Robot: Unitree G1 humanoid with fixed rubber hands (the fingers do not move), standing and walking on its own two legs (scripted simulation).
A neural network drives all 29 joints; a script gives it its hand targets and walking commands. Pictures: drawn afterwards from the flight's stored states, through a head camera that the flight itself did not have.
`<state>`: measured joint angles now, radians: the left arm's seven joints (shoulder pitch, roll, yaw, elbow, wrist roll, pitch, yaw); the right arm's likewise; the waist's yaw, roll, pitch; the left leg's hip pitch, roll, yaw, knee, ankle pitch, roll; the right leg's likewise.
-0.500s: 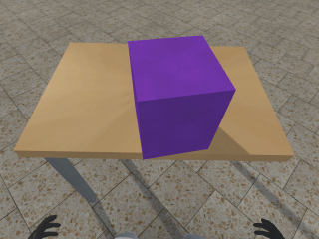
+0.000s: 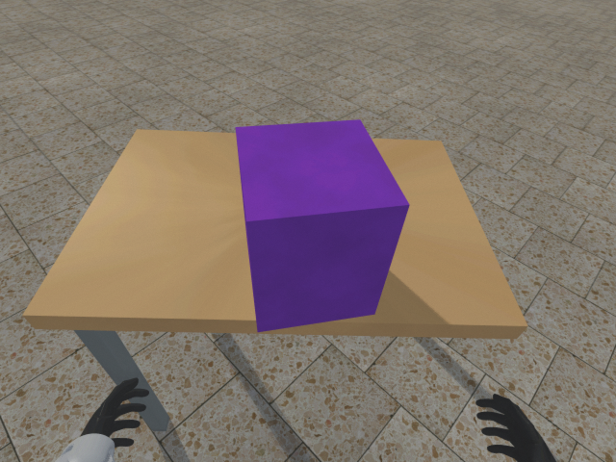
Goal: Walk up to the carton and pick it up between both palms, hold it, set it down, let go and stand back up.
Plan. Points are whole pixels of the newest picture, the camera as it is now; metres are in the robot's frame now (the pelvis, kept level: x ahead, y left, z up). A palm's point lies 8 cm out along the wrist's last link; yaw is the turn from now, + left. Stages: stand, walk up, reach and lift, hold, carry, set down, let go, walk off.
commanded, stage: reach and lift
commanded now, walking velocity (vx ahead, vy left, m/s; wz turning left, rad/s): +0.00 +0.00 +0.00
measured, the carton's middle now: (308, 225) +0.46 +0.01 +0.05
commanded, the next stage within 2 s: none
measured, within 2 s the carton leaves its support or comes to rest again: neither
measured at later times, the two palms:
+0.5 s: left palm (120, 416) +0.19 +0.23 +0.00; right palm (536, 442) +0.17 -0.26 +0.00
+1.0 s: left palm (156, 361) +0.23 +0.19 +0.05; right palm (536, 374) +0.23 -0.27 +0.04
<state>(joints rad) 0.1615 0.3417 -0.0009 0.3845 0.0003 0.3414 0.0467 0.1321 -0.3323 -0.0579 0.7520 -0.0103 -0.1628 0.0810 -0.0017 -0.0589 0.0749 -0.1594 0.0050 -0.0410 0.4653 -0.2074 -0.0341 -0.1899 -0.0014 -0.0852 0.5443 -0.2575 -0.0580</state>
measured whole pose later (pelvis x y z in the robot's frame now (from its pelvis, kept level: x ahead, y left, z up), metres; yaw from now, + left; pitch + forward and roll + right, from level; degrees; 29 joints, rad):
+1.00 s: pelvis +0.02 -0.01 +0.01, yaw +0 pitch -3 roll +2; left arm 0.28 0.08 0.00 -0.14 0.00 0.26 0.21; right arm 0.21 -0.40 -0.06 0.20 0.21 -0.04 0.19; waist 0.00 -0.04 0.02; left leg -0.13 0.01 -0.04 0.35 -0.17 -0.03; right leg -0.18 0.01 -0.09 0.48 -0.25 -0.07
